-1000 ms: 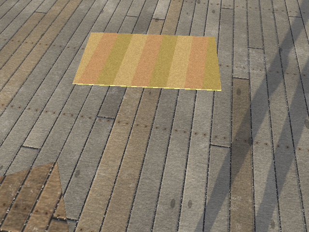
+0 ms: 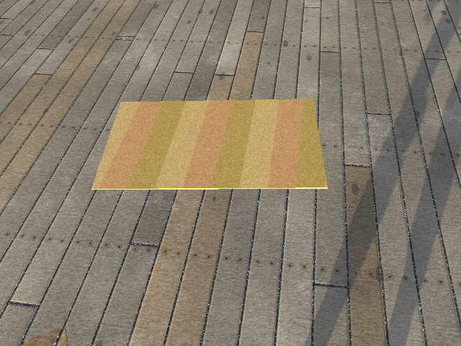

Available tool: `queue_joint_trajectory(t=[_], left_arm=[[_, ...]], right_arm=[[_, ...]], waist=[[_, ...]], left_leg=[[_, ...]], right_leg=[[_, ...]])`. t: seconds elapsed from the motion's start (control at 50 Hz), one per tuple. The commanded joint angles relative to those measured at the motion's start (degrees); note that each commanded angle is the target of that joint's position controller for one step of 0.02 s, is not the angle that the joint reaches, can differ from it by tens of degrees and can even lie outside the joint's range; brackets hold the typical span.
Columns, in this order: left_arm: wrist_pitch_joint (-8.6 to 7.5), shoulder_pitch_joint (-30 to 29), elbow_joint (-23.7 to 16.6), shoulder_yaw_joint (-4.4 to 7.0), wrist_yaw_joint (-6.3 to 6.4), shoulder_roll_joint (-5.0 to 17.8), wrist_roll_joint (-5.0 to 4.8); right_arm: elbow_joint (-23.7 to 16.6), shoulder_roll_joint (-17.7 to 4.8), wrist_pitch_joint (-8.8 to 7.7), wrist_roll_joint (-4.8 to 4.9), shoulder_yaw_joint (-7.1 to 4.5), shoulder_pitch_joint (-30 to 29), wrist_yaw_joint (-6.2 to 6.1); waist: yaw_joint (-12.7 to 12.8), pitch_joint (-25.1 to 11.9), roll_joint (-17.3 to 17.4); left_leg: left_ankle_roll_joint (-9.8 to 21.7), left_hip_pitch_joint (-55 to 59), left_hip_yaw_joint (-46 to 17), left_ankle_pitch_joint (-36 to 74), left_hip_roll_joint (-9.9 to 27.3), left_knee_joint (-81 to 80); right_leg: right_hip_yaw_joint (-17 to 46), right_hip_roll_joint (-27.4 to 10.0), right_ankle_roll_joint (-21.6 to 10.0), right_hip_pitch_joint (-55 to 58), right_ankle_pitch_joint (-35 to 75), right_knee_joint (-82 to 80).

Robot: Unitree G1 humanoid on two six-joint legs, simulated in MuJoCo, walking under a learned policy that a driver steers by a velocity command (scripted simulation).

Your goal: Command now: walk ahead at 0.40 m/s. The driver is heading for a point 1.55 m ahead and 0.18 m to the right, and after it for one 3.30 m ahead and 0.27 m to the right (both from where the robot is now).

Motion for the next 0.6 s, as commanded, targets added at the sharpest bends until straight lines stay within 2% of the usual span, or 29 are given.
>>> queue_joint_trajectory(t=[0.02,0.04,0.06,0.08,0.1,0.12,0.14,0.16,0.18,0.2,0.24,0.34,0.44,0.5,0.52,0.54,0.56,0.58,0.6], left_arm=[[-0.27,8.86,1.56,1.12,-0.16,3.17,0.05],[-0.35,12.85,3.04,1.28,-0.14,3.13,-0.06],[-0.75,18.78,4.24,1.80,0.07,5.55,0.19],[-1.11,19.61,3.33,2.63,-0.15,10.86,0.33],[-2.01,17.98,3.11,2.94,-0.39,12.34,1.48],[-2.92,12.97,1.18,2.09,-0.63,9.44,1.19],[-3.27,9.41,0.04,1.49,-1.09,7.63,0.71],[-3.19,7.57,-0.78,1.36,-1.43,7.42,0.28],[-3.15,7.89,-0.84,1.08,-1.56,6.51,0.18],[-3.07,9.84,-0.23,0.71,-1.60,5.43,0.45],[-2.77,13.55,0.98,0.40,-1.33,4.83,0.69],[-2.11,16.59,1.15,-0.04,-0.60,5.45,0.81],[-1.27,20.00,2.28,0.19,-0.40,5.94,0.39],[-0.50,20.38,2.88,0.82,-0.16,6.88,-0.05],[-0.30,19.63,2.80,1.09,-0.10,7.35,-0.15],[-0.18,18.39,2.49,1.39,-0.08,8.12,-0.14],[-0.02,17.24,2.16,1.71,-0.03,8.92,-0.08],[0.22,15.58,1.63,1.63,-0.06,8.67,0.14],[0.03,13.55,0.01,1.20,-0.27,8.12,0.65]], right_arm=[[-4.40,-7.53,-0.26,0.77,-1.32,-5.50,-0.28],[-5.11,-5.47,-0.13,0.57,-0.71,-7.01,-0.18],[-6.61,-1.67,-0.22,0.02,0.37,-9.33,0.15],[-8.16,0.83,-1.09,-0.14,0.87,-9.18,0.45],[-8.82,-1.67,-2.03,-0.06,0.51,-9.53,0.54],[-8.37,-4.29,-2.42,0.21,0.05,-8.45,0.80],[-7.12,-5.29,-2.45,-0.41,-0.36,-6.86,0.95],[-6.35,-5.15,-2.43,-1.18,-0.61,-6.35,0.73],[-6.15,-5.13,-2.39,-1.54,-0.83,-7.22,0.59],[-5.97,-4.15,-2.20,-1.61,-0.80,-8.06,0.62],[-6.30,-2.49,-1.75,-1.41,-0.62,-9.84,0.75],[-9.12,-1.11,-1.58,-0.72,-0.24,-18.01,1.25],[-11.68,-0.67,-2.03,-0.12,0.54,-25.34,2.75],[-13.48,-0.69,-2.68,0.13,0.95,-28.16,3.94],[-13.65,-1.21,-2.89,0.07,0.84,-27.53,4.21],[-13.33,-2.36,-3.07,-0.09,0.36,-25.13,4.27],[-12.22,-4.11,-3.16,-0.28,-0.53,-20.34,4.06],[-9.06,-6.83,-3.12,-0.09,-2.06,-9.80,3.61],[-6.04,-10.30,-2.88,-0.41,-3.36,2.54,2.91]], waist=[[5.88,3.32,2.94],[7.61,4.37,0.84],[9.15,4.39,-8.34],[7.40,5.78,-18.11],[6.09,7.73,-17.07],[3.65,9.14,-12.52],[1.83,7.93,-9.46],[1.02,6.72,-7.49],[1.27,6.42,-6.61],[1.82,5.90,-6.31],[2.68,5.74,-6.97],[4.75,7.33,-7.58],[6.96,10.87,-7.59],[6.65,12.58,-8.17],[5.63,12.16,-8.41],[3.75,10.43,-9.22],[0.94,6.80,-10.49],[-4.30,0.70,-10.14],[-9.36,-7.77,-7.80]], left_leg=[[8.09,-14.69,-12.65,-27.78,12.49,-7.21],[6.48,-18.12,-10.70,-28.44,10.24,-1.53],[3.47,-25.40,-5.34,-24.16,5.49,15.30],[2.19,-37.15,0.95,-18.87,0.61,29.84],[3.68,-41.74,-4.33,-18.06,2.97,38.52],[4.09,-43.66,-6.34,-12.08,5.40,41.96],[3.85,-42.32,-6.27,-7.38,6.26,42.39],[3.25,-40.02,-5.61,-3.81,7.01,40.66],[2.46,-38.31,-4.97,-0.47,7.50,38.84],[1.76,-36.90,-3.90,2.57,7.38,38.36],[0.63,-36.60,-2.62,6.65,7.44,36.50],[-0.86,-33.95,-0.96,13.26,6.87,25.82],[-0.60,-32.84,0.83,12.07,5.94,16.72],[0.96,-31.22,1.51,7.38,5.36,13.04],[1.83,-28.56,2.04,5.31,4.70,11.78],[2.83,-23.15,2.95,3.51,3.24,10.80],[3.92,-15.12,4.60,2.57,0.90,10.89],[5.73,-1.80,5.56,3.99,-0.94,10.26],[8.87,18.85,-2.76,4.98,6.37,13.07]], right_leg=[[-3.46,2.74,-1.32,13.84,1.22,-5.87],[-1.83,1.97,-2.38,17.04,-1.27,-10.02],[12.31,-7.78,-4.79,22.10,-10.42,-19.04],[30.60,-17.56,-9.12,25.90,-23.48,-28.12],[40.82,-21.91,-13.13,21.85,-33.26,-31.45],[38.33,-20.40,-11.91,20.57,-30.32,-31.21],[31.83,-17.25,-9.45,20.28,-22.74,-30.52],[26.35,-14.77,-7.56,19.47,-16.02,-30.73],[21.84,-13.08,-6.58,19.02,-9.12,-30.94],[18.25,-11.69,-6.21,18.57,-3.17,-30.96],[13.43,-10.08,-6.53,19.08,5.14,-30.69],[8.12,-8.93,-6.25,19.74,13.72,-31.31],[6.06,-10.56,-6.75,25.41,16.93,-30.09],[5.73,-12.65,-6.82,28.91,21.89,-27.48],[5.22,-13.00,-6.46,29.42,26.33,-25.76],[4.55,-12.99,-5.89,29.32,35.71,-22.68],[3.83,-12.65,-5.36,28.90,48.46,-17.29],[1.77,-10.25,-4.03,26.09,56.54,-6.54],[0.89,-7.98,-2.23,12.73,45.97,9.19]])
Velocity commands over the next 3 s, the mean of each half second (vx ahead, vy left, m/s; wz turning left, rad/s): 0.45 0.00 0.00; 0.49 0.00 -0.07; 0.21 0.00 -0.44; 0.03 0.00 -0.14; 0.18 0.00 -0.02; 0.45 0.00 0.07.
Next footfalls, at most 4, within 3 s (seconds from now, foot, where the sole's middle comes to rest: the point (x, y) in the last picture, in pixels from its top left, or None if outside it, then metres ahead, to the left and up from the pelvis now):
0.06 right None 0.07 -0.12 -0.78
0.60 left None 0.42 0.12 -0.78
1.14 right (282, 290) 0.73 -0.11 -0.78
1.62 left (215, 279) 0.78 0.10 -0.78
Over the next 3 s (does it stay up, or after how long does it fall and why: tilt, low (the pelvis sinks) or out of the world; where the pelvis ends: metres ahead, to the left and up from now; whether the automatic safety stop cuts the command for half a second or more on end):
stays up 0.98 -0.15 -0.01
